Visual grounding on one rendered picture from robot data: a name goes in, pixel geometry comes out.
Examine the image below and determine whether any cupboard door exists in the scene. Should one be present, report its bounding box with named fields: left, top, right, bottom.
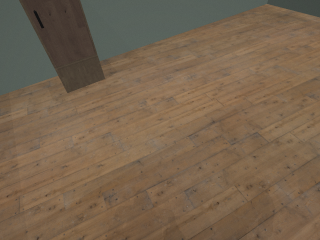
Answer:
left=22, top=0, right=95, bottom=67

